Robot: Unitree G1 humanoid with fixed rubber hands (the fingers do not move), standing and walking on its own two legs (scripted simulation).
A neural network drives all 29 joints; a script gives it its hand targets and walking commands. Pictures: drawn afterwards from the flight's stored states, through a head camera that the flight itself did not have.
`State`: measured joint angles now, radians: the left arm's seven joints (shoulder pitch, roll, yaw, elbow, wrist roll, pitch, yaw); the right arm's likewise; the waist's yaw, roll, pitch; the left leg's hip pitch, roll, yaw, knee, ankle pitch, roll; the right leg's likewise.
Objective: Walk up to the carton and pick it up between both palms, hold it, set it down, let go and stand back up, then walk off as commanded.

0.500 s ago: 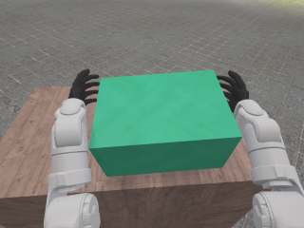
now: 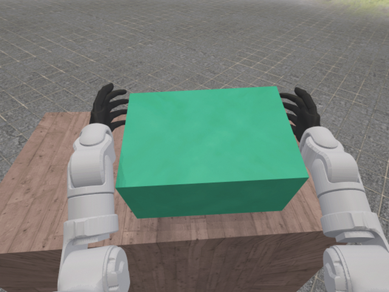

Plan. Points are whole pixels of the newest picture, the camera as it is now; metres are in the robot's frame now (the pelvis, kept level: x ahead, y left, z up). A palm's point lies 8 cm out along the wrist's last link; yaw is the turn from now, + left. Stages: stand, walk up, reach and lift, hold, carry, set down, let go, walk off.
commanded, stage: hold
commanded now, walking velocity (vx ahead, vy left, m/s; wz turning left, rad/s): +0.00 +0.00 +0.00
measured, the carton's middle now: (206, 152) +0.35 +0.00 +0.14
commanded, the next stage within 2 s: set down in 1.02 s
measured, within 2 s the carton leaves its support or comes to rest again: neither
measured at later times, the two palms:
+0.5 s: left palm (102, 125) +0.36 +0.20 +0.19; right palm (306, 127) +0.36 -0.19 +0.20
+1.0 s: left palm (102, 125) +0.36 +0.20 +0.19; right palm (306, 127) +0.36 -0.19 +0.20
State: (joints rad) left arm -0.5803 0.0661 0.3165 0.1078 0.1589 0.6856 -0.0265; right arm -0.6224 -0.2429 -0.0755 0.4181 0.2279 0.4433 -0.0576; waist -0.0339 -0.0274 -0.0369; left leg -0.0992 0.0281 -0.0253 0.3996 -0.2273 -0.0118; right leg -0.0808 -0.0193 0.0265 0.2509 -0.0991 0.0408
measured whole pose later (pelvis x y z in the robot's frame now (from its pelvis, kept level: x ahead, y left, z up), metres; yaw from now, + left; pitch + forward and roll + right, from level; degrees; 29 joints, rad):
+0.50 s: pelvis +0.00 +0.00 +0.00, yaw +0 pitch -4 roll -2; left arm -0.58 0.07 0.32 0.11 0.20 0.69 -0.05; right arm -0.62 -0.24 -0.08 0.40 0.23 0.47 -0.07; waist -0.03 -0.03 -0.04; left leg -0.10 0.03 -0.03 0.40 -0.23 -0.01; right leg -0.08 -0.02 0.03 0.25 -0.10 0.04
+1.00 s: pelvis +0.00 +0.00 +0.00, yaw +0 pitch -4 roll -2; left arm -0.58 0.06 0.32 0.11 0.20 0.69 -0.06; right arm -0.62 -0.24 -0.08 0.40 0.23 0.47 -0.07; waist -0.03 -0.03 -0.04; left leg -0.10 0.03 -0.03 0.40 -0.23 -0.01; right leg -0.08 -0.02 0.03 0.25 -0.10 0.04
